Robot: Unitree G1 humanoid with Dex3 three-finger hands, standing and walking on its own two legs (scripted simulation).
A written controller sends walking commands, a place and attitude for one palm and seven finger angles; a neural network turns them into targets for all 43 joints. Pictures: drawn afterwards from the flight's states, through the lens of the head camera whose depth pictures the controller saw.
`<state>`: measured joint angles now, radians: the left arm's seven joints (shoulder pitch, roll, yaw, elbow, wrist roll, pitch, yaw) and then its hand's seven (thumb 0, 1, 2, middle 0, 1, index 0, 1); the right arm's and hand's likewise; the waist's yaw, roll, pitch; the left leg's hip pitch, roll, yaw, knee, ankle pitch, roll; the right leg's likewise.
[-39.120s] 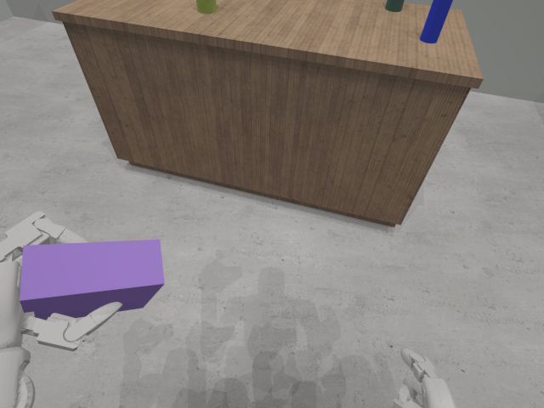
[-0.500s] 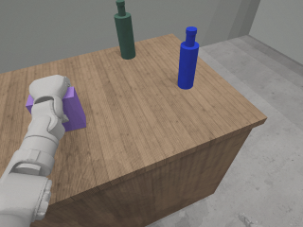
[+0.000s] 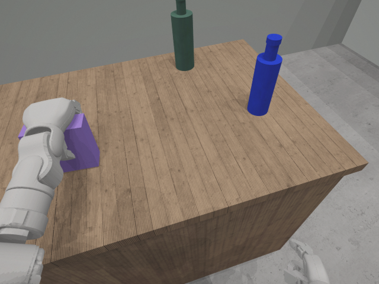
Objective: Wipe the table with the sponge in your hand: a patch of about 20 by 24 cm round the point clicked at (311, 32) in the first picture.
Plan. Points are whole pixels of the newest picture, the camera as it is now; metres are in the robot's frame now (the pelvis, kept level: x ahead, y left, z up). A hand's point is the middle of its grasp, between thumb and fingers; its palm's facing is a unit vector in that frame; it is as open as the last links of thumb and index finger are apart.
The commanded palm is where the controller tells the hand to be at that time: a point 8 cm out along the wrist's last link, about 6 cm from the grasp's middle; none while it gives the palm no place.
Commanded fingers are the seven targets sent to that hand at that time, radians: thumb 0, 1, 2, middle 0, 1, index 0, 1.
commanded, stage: wipe back along the first lane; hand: left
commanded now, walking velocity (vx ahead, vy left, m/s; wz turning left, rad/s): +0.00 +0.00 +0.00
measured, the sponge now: (67, 151) +0.36 +0.32 +0.08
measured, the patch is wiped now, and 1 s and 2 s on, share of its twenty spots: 0.90 0.90 0.90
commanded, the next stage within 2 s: lift the sponge slowly off the table in 1.56 s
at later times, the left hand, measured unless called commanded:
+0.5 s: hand (65, 153) +0.32 +0.29 +0.12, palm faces +0.01 -0.06 -1.00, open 9.5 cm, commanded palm +0.30 +0.28 +0.17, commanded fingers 0.00 0.10 1.30 -1.20 -1.60 -1.20 -1.60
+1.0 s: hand (70, 168) +0.29 +0.26 +0.12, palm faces +0.05 -0.05 -1.00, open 9.5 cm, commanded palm +0.25 +0.25 +0.15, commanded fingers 0.00 0.10 1.30 -1.20 -1.60 -1.20 -1.60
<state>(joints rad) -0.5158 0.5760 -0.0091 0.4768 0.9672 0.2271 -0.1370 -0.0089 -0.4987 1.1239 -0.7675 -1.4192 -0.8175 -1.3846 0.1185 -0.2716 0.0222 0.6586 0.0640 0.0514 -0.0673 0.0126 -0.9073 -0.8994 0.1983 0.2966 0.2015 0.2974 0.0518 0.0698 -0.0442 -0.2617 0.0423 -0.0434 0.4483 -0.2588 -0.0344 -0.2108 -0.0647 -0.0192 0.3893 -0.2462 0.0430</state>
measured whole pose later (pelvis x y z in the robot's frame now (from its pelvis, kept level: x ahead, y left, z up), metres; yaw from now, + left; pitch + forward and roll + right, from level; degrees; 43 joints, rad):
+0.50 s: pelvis -0.01 -0.01 +0.00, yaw +0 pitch +1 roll +0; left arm -0.36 0.51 -0.05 0.29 0.96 0.34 -0.09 -0.02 -0.47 1.11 -0.74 -1.45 -0.78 -1.42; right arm 0.11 -0.28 0.03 0.66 0.07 0.07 -0.05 0.02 -0.91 -0.90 0.20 0.30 0.20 0.30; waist 0.07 0.08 -0.05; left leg -0.23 0.04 -0.05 0.46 -0.25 -0.04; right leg -0.19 -0.06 -0.02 0.43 -0.26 0.04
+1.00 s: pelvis -0.01 -0.02 -0.01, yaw +0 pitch +1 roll +0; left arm -0.15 0.49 -0.06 0.03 0.95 0.39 -0.09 -0.01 -0.45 1.11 -0.72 -1.47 -0.76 -1.44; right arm 0.07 -0.29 0.03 0.63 0.07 0.07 -0.03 0.02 -0.91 -0.90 0.20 0.30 0.20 0.30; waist 0.09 0.11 -0.06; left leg -0.22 0.06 -0.05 0.49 -0.29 -0.05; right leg -0.19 -0.05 -0.02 0.49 -0.30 0.03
